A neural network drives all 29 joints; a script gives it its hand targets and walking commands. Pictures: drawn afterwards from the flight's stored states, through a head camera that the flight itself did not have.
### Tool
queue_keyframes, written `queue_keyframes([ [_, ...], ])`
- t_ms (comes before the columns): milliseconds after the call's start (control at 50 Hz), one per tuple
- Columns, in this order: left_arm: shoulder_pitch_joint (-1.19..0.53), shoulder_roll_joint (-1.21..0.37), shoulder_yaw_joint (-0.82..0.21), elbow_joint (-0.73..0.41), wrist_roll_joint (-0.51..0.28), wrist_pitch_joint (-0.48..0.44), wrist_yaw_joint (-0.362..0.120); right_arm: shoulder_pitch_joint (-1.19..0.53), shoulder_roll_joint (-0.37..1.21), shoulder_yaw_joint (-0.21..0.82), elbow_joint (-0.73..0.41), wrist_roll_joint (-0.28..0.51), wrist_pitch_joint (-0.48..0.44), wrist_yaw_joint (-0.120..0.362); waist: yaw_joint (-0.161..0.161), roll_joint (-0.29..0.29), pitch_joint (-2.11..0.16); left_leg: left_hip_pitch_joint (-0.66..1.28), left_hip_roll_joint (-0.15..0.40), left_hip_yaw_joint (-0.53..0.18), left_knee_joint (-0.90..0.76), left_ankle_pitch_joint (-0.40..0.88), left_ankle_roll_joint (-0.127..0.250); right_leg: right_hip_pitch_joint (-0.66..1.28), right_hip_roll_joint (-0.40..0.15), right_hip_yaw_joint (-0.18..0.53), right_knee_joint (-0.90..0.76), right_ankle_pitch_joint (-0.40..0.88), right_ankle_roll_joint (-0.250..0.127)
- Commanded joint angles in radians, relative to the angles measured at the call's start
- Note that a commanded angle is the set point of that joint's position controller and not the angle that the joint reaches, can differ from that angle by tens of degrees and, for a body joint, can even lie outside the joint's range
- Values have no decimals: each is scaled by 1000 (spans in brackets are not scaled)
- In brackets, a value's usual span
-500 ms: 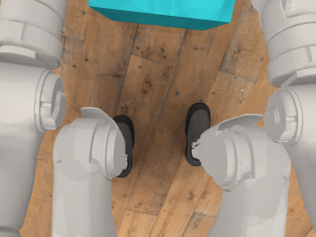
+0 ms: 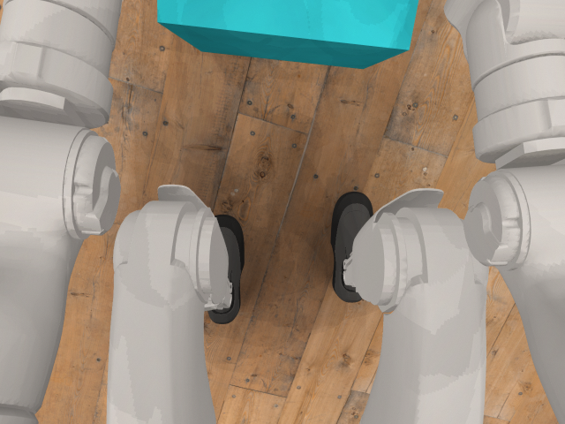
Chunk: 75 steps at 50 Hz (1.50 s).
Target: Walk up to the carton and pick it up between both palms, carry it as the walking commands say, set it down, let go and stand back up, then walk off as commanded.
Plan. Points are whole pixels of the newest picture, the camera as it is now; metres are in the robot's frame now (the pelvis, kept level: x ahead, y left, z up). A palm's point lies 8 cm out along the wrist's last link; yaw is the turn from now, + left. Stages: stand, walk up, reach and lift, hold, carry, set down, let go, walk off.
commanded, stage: reach and lift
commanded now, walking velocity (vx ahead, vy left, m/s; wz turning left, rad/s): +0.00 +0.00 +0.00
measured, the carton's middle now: out of the picture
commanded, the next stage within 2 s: none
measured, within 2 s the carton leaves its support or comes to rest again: neither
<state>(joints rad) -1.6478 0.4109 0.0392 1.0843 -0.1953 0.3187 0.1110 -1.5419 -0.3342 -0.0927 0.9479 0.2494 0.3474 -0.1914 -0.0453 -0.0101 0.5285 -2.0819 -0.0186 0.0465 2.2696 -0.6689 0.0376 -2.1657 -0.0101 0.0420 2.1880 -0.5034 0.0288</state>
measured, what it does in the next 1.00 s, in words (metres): rises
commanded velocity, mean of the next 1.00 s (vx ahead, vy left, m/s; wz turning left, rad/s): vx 0.00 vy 0.00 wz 0.00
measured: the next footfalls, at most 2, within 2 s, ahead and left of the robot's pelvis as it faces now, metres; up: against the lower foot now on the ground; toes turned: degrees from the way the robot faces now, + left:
none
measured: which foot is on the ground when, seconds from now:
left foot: down 0.00-1.00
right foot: down 0.00-1.00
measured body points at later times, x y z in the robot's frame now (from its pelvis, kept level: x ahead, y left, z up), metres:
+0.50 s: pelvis -0.01 +0.00 +0.04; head +0.34 -0.01 +0.32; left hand +0.58 +0.13 -0.06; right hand +0.54 -0.18 -0.07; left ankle +0.10 +0.11 -0.33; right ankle +0.14 -0.13 -0.33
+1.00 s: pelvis -0.02 +0.00 +0.09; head +0.31 -0.02 +0.38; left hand +0.56 +0.13 +0.01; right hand +0.53 -0.18 +0.00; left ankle +0.10 +0.11 -0.33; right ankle +0.14 -0.13 -0.33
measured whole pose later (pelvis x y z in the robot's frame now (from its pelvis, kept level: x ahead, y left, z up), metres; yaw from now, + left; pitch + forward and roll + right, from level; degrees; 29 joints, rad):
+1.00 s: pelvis -0.02 +0.00 +0.09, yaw -1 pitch +20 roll +2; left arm -1.48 0.27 0.18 0.87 -0.08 0.45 0.21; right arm -1.35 -0.16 -0.27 0.66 0.06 0.50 -0.38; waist -0.02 -0.01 0.52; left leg -1.72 -0.03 0.03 2.00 -0.63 0.01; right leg -1.81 0.02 0.05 1.94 -0.47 0.03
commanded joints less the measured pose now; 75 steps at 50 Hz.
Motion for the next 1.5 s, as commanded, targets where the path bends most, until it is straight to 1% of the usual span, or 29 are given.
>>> queue_keyframes([
  [0,-760,-1044,-147,-504,-90,-22,-285,-947,901,158,-469,36,-62,302,16,34,-2131,799,-107,-28,-285,521,-7,887,99,-176,-110,418,-23],
  [20,-770,-1053,-188,-544,-99,-21,-284,-945,942,194,-529,74,-59,310,50,69,-2133,836,-101,-29,-302,507,-13,881,101,-146,-139,400,-33],
  [120,-707,-1123,-143,-426,-62,4,-295,-807,975,54,-312,-44,-25,333,-34,56,-1955,754,-101,-36,-351,413,-30,733,110,-185,-186,273,-48],
  [160,-643,-1204,-177,-464,-86,17,-299,-907,972,142,-544,8,-35,336,-3,71,-2170,869,-117,-26,-349,492,-39,863,119,-168,-213,358,-41],
  [220,-572,-1202,-99,-330,-24,30,-304,-839,941,43,-405,-82,-22,352,-48,46,-1942,774,-115,-54,-393,386,-35,696,113,-200,-233,217,-47],
  [280,-573,-1281,-155,-492,-24,38,-285,-938,1008,179,-644,2,-26,366,51,80,-2322,990,-132,-66,-395,595,-30,826,132,-164,-223,359,-40],
  [320,-599,-1216,-96,-453,-3,48,-281,-933,981,141,-582,-39,-8,353,20,29,-2293,898,-130,-54,-379,553,-19,818,123,-176,-230,344,-27],
  [340,-549,-1246,-113,-463,-2,45,-278,-952,1026,188,-645,-3,-6,359,61,37,-2383,983,-139,-49,-394,599,-16,850,129,-166,-243,366,-26],
  [360,-586,-1268,-171,-565,-64,40,-276,-920,1035,222,-678,13,7,361,-11,13,-2524,1050,-144,-49,-399,654,-22,937,144,-156,-267,459,-31],
  [380,-620,-1269,-188,-582,-33,45,-275,-864,1028,206,-620,-10,11,358,27,78,-2487,1048,-130,-50,-388,653,-38,873,137,-154,-247,411,-36],
  [440,-682,-1226,-221,-727,-59,41,-258,-922,1061,267,-711,29,26,366,20,-2,-2665,1126,-141,-67,-411,708,-23,980,151,-149,-270,461,-27],
  [460,-632,-1194,-171,-661,-37,49,-254,-887,1066,273,-695,29,37,352,85,-2,-2575,1030,-147,-34,-414,664,-20,983,148,-137,-280,460,-23],
  [480,-589,-1219,-167,-606,-29,53,-261,-850,1042,265,-663,-18,38,345,37,-24,-2550,999,-139,-44,-424,627,-19,996,153,-141,-294,450,-29],
  [520,-588,-1218,-140,-546,8,50,-273,-776,1070,216,-525,-49,38,349,78,25,-2339,884,-131,-26,-449,531,-27,897,142,-126,-315,350,-32],
  [560,-549,-1245,-129,-510,-3,60,-286,-825,1066,207,-555,-70,33,362,52,-47,-2335,905,-135,-50,-468,508,-18,885,149,-157,-322,316,-18],
  [680,-594,-1244,-261,-728,-78,74,-270,-833,1079,317,-742,26,57,342,58,28,-2749,1191,-157,-31,-473,738,-31,1093,170,-138,-329,499,-10],
  [700,-590,-1248,-236,-639,-66,87,-275,-814,1038,297,-699,-21,54,340,9,-13,-2632,1092,-142,-34,-474,598,-30,1076,156,-131,-371,412,-25],
  [820,-449,-1270,-119,-475,21,99,-309,-830,1133,305,-633,-19,69,354,132,-54,-2443,909,-155,8,-538,444,-11,1139,151,-109,-411,329,-13],
  [840,-462,-1285,-131,-472,13,97,-310,-796,1123,264,-567,-47,71,361,60,-79,-2374,893,-143,-33,-570,403,-4,1084,152,-140,-411,305,-11],
  [860,-464,-1267,-127,-495,32,95,-315,-773,1158,270,-589,-45,63,356,103,-56,-2410,916,-144,-11,-565,437,-14,1114,156,-114,-432,332,-18],
  [960,-629,-1322,-271,-739,-62,91,-304,-720,1137,269,-588,-33,83,372,1,28,-2618,1132,-142,-46,-591,578,-41,1139,164,-143,-435,423,-28],
  [1020,-619,-1289,-289,-745,-71,111,-280,-795,1130,348,-702,18,91,356,32,8,-2740,1212,-149,-46,-583,607,-30,1207,162,-121,-445,447,-25],
  [1120,-508,-1313,-208,-575,-14,120,-291,-760,1132,294,-591,-27,85,363,56,-16,-2506,1111,-146,-39,-635,503,-23,1138,154,-115,-504,350,-23],
  [1140,-465,-1312,-186,-522,7,119,-307,-718,1108,253,-526,-59,86,368,20,17,-2362,1006,-134,-40,-647,391,-20,1120,152,-109,-520,281,-36],
  [1180,-372,-1337,-114,-409,50,115,-320,-758,1160,289,-591,-63,71,375,99,-74,-2275,943,-135,-35,-682,356,-10,1159,150,-111,-543,241,-22],
  [1240,-419,-1360,-156,-477,20,109,-318,-753,1177,299,-570,-36,86,379,89,-29,-2399,1086,-135,-35,-698,435,-19,1161,151,-124,-548,291,-14],
  [1280,-586,-1323,-253,-676,-27,110,-310,-714,1184,288,-578,-34,95,374,3,-23,-2591,1167,-140,-44,-692,463,-31,1257,157,-133,-552,347,-24],
  [1400,-546,-1373,-263,-680,-36,129,-295,-689,1170,280,-563,-30,103,379,22,57,-2526,1258,-129,-71,-771,434,-36,1233,158,-124,-599,283,-30],
  [1480,-436,-1398,-248,-587,-34,134,-299,-809,1161,351,-714,-7,89,373,40,-15,-2592,1289,-139,-68,-773,472,-27,1338,163,-109,-640,318,-23],
])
